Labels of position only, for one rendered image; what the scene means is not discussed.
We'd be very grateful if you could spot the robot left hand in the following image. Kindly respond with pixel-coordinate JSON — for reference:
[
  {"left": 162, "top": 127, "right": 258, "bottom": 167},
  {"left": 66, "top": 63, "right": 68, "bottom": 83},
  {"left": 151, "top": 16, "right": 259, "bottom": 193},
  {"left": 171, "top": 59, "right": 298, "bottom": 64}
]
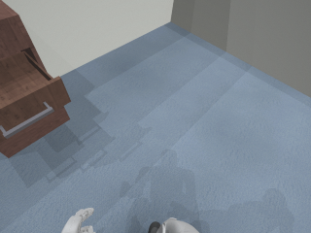
[{"left": 61, "top": 208, "right": 95, "bottom": 233}]

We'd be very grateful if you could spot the cabinet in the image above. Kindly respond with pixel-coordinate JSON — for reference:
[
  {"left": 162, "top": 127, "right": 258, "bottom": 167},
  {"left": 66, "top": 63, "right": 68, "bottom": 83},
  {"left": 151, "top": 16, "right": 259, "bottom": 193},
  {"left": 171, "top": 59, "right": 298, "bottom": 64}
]
[{"left": 0, "top": 0, "right": 70, "bottom": 158}]

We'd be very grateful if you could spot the drawer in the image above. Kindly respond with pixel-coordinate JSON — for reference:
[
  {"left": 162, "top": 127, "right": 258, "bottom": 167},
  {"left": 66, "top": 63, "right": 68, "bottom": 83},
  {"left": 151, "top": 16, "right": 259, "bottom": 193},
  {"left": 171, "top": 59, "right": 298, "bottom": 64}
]
[{"left": 0, "top": 51, "right": 71, "bottom": 143}]

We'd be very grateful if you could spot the robot right foot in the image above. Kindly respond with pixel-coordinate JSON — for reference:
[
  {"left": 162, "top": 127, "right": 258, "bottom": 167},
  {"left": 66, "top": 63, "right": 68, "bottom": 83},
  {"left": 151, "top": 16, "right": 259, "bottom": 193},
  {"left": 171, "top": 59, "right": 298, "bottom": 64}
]
[{"left": 148, "top": 221, "right": 160, "bottom": 233}]

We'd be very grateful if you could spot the right robot thigh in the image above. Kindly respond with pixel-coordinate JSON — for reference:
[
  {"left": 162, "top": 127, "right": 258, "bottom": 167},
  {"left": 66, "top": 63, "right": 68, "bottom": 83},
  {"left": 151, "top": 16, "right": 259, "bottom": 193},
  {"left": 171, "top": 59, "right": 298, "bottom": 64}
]
[{"left": 158, "top": 219, "right": 199, "bottom": 233}]

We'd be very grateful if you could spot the handle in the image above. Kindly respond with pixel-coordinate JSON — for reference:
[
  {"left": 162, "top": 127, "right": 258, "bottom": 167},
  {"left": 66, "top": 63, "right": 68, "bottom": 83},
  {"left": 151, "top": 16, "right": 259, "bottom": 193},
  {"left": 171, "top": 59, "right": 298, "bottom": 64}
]
[{"left": 0, "top": 102, "right": 54, "bottom": 139}]

